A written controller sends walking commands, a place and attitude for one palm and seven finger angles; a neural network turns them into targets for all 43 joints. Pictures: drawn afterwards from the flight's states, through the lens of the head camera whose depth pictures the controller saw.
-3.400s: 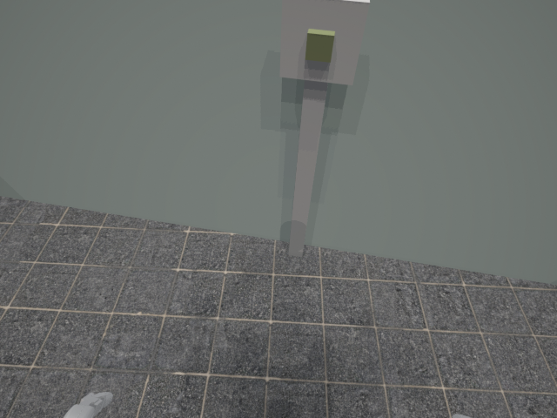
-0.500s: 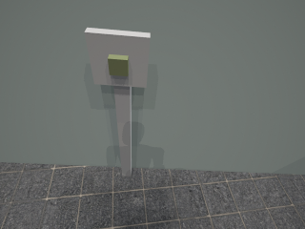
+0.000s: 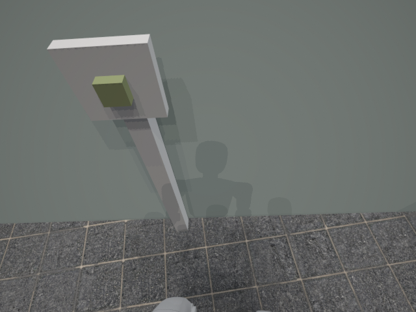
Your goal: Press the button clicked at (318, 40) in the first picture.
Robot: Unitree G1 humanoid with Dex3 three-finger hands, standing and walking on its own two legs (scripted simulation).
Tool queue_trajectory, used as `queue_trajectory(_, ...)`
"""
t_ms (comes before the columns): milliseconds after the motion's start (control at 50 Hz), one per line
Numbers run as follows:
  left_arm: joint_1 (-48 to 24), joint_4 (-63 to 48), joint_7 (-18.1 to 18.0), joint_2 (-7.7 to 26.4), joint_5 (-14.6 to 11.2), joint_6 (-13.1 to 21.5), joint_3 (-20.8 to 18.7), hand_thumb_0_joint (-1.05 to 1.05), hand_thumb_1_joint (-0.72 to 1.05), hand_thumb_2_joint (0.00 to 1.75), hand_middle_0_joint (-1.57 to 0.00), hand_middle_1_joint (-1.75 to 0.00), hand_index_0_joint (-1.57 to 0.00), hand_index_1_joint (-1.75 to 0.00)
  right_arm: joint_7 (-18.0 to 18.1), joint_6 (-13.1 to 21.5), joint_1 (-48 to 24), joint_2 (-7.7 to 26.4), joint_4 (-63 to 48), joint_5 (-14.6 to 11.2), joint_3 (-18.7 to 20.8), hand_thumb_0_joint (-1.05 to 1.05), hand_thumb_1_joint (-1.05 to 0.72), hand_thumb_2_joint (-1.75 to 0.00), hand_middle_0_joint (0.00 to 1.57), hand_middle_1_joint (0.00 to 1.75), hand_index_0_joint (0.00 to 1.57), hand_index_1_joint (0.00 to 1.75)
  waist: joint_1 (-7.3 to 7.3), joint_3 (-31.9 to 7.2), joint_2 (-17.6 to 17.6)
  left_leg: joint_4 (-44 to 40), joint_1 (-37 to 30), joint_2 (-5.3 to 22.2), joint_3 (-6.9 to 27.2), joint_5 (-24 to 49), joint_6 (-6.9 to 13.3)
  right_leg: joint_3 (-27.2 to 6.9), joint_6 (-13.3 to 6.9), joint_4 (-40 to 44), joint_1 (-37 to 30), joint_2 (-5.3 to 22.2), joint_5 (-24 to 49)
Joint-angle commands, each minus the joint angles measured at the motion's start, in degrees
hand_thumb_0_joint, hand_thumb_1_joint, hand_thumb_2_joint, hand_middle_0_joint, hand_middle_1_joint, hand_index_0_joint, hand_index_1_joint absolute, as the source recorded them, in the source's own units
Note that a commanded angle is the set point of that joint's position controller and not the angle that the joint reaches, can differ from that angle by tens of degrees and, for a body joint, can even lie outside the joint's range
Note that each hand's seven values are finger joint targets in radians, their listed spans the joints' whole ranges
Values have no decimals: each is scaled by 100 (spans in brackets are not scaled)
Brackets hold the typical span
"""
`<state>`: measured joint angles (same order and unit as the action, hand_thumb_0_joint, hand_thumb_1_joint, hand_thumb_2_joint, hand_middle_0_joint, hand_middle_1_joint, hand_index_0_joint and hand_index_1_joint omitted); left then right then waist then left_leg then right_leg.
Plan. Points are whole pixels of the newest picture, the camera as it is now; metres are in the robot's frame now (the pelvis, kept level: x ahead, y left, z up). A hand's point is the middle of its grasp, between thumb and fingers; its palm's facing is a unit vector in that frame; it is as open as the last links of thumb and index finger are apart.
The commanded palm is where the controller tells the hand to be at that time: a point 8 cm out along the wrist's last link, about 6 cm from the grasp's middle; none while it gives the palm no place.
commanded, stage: come to a stop and stand still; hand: left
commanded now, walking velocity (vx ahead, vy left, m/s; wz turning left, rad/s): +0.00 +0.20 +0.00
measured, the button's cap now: (114, 90) +0.49 +0.21 +0.15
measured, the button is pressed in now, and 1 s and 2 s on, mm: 0 0 0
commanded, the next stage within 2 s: look again from close up in 1.20 s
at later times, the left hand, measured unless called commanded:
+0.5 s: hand out of the picture -0.07 +0.26 -0.17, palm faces +0.09 -0.98 -0.15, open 7.4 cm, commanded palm none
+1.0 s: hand out of the picture +0.04 +0.19 -0.16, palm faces +0.00 -0.98 -0.21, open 7.3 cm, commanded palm none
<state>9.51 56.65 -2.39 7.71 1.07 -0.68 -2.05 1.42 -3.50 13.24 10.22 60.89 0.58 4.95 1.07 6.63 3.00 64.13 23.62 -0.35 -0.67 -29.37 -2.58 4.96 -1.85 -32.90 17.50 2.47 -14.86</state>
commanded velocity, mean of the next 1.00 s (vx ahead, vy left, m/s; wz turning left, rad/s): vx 0.05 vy -0.05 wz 0.00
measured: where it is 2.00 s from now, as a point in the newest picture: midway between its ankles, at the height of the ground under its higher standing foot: outside the picture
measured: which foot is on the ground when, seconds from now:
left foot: up 0.00-0.32, down 0.34-1.00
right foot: down 0.00-0.34, up 0.36-0.86, down 0.88-1.00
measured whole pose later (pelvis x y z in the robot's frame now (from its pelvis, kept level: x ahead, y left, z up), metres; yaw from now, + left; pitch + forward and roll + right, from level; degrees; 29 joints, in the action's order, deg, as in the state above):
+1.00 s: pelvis -0.03 +0.02 +0.01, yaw +1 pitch +0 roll -1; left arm 9.6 62.3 -1.9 8.1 0.4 1.2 -1.2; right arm 2.5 -0.6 23.4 6.4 67.8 0.6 1.6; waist 3.4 1.0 2.7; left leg 30.6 10.8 4.5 -2.4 -23.1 -1.7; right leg 5.8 -1.7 -26.1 10.9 -0.1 -15.3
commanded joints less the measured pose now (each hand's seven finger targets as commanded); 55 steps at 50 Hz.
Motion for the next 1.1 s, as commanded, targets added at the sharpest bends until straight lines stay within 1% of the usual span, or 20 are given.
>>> queue_trajectory(0, 616, -175, -134, 1109, -14, 129, -285, 0, 90, 90, -20, -30, -20, -30, -66, -53, 170, 396, -298, 63, 58, 0, -90, -90, 20, 30, 20, 30, -223, -1036, -946, 857, 617, 120, 397, 687, -121, -1246, -645, 977, -1142, 1666, 4333)
queue_trajectory(100, 603, -221, -107, 1212, 49, 111, -313, 0, 90, 90, -20, -30, -20, -30, -151, -79, 38, 462, -417, 113, 40, 0, -90, -90, 20, 30, 20, 30, -281, -910, -1213, 205, 575, 182, 327, 910, -181, -1409, -622, 1505, -946, 1564, 1547)
queue_trajectory(220, 532, -250, 19, 1395, 156, 38, -335, 0, 90, 90, -20, -30, -20, -30, -198, 128, 10, 373, -513, 43, -89, 0, -90, -90, 20, 30, 20, 30, -332, -678, -1662, -2202, -609, 146, -255, 294, 28, -1542, -591, 2171, -193, 1319, -1126)
queue_trajectory(280, 316, -153, 61, 1314, 74, -10, -288, 0, 90, 90, -20, -30, -20, -30, -132, 262, 876, 299, -187, 28, -166, 0, -90, -90, 20, 30, 20, 30, 76, -735, -1452, -3918, -2144, 17, -510, 1113, 131, -1148, -171, 1921, 685, 849, -1846)
queue_trajectory(300, 378, -117, 83, 1082, 19, -39, -232, 0, 90, 90, -20, -30, -20, -30, -93, 312, 1103, 448, -107, 42, -155, 0, -90, -90, 20, 30, 20, 30, 168, -689, -746, -4356, -2418, 203, -210, 970, 144, -904, 13, 1392, 1058, 595, -1972)
queue_trajectory(320, 470, -149, 111, 710, -33, -64, -156, 0, 90, 90, -20, -30, -20, -30, -58, 364, 1213, 800, -116, 117, -94, 0, -90, -90, 20, 30, 20, 30, 215, -494, 709, -5246, -1929, 1151, 1287, -517, 408, -471, 224, 179, 1383, 57, -1792)
queue_trajectory(340, 341, -236, 116, 528, -36, -89, -133, 0, 90, 90, -20, -30, -20, -30, -20, 326, 903, 1191, -299, 149, -56, 0, -90, -90, 20, 30, 20, 30, 205, 168, 1552, -6146, -762, 2087, 2452, -1865, 744, -161, 307, -831, 1553, -265, -1377)
queue_trajectory(360, 315, -253, 151, 626, 3, -93, -199, 0, 90, 90, -20, -30, -20, -30, 17, 300, 436, 1247, -471, 177, -84, 0, -90, -90, 20, 30, 20, 30, 21, 617, 994, -6403, 78, 2328, 2552, -1960, 1016, -612, 253, -1453, 1387, -40, -964)
queue_trajectory(380, 454, -89, 164, 688, 94, -141, -217, 0, 90, 90, -20, -30, -20, -30, 42, 344, 244, 1096, -444, 168, -129, 0, -90, -90, 20, 30, 20, 30, -99, 543, 1282, -6402, 163, 2077, 2407, -1713, 829, -832, 237, -1930, 1348, -41, -755)
queue_trajectory(440, 1150, 351, 273, 629, 91, -65, -230, 0, 90, 90, -20, -30, -20, -30, 117, 495, 355, 687, -359, 91, -256, 0, -90, -90, 20, 30, 20, 30, -255, 202, 432, -5850, -907, 1286, 1088, 202, 424, -706, 339, -2630, 1554, -239, 151)
queue_trajectory(500, 1201, 401, 269, 675, 84, -85, -244, 0, 90, 90, -20, -30, -20, -30, 215, 543, 952, 598, -107, 51, -244, 0, -90, -90, 20, 30, 20, 30, -121, -117, 600, -5501, -1693, 1379, 798, 1759, 281, -765, 434, -2703, 1752, -213, 262)
queue_trajectory(600, 866, 265, 254, 623, 63, -181, -243, 0, 90, 90, -20, -30, -20, -30, 339, 548, 1551, 494, 211, 92, -226, 0, -90, -90, 20, 30, 20, 30, 72, -223, 405, -5070, -2179, 1839, 1000, 3654, 824, -789, 495, -2604, 1835, -59, -128)
queue_trajectory(680, 551, 209, 259, 430, 19, -173, -138, 0, 90, 90, -20, -30, -20, -30, 329, 528, 1650, 417, 364, 111, -232, 0, -90, -90, 20, 30, 20, 30, 163, -239, 529, -4870, -2132, 1759, 897, 4224, 1140, -497, 462, -1769, 1366, 51, -489)
queue_trajectory(760, 380, 246, 216, 218, -50, -63, -55, 0, 90, 90, -20, -30, -20, -30, 262, 483, 1553, 426, 514, 129, -214, 0, -90, -90, 20, 30, 20, 30, 175, -389, 897, -4606, -1800, 1527, 784, 4254, 1082, -201, 354, -425, 343, -79, -698)
queue_trajectory(820, 699, 443, 167, 267, -60, 49, -64, 0, 90, 90, -20, -30, -20, -30, 225, 480, 1515, 369, 570, 72, -197, 0, -90, -90, 20, 30, 20, 30, -34, -651, 575, -4164, -1557, 1240, 641, 3888, 751, -57, 302, 1100, -675, -112, 556)
queue_trajectory(860, 1080, 668, 71, 648, -66, 178, -76, 0, 90, 90, -20, -30, -20, -30, 160, 507, 1588, -41, 547, -15, -288, 0, -90, -90, 20, 30, 20, 30, -112, -1061, -349, -3704, -513, 851, 129, 2182, 279, -967, 73, 1298, -2176, 882, 2103)
queue_trajectory(900, 1024, 688, 25, 887, -61, 196, -59, 0, 90, 90, -20, -30, -20, -30, 127, 443, 1411, -263, 467, 0, -345, 0, -90, -90, 20, 30, 20, 30, -102, -793, -934, -3419, -383, 490, -165, 449, 119, -1192, -359, 1315, -1763, 1566, 2928)
queue_trajectory(940, 844, 701, 7, 714, -61, 215, -28, 0, 90, 90, -20, -30, -20, -30, 145, 330, 1294, -146, 497, 33, -321, 0, -90, -90, 20, 30, 20, 30, -98, -572, -1564, -3128, -572, 582, -139, 369, 106, -1086, -448, 1426, -1354, 1246, 3180)
queue_trajectory(1000, 653, 615, -38, 636, -71, 207, -8, 0, 90, 90, -20, -30, -20, -30, 145, 310, 1320, -164, 592, -5, -316, 0, -90, -90, 20, 30, 20, 30, -45, -360, -964, -3331, -706, 608, -171, 858, 87, -955, -493, 1239, -1232, 1195, 3510)
queue_trajectory(1080, 399, 437, -58, 732, -50, 133, -91, 0, 90, 90, -20, -30, -20, -30, 107, 223, 1150, -29, 518, 7, -251, 0, -90, -90, 20, 30, 20, 30, -45, -105, -706, -3596, -1225, 587, -240, 1549, 68, -1042, -414, 1484, -345, 1106, 1698)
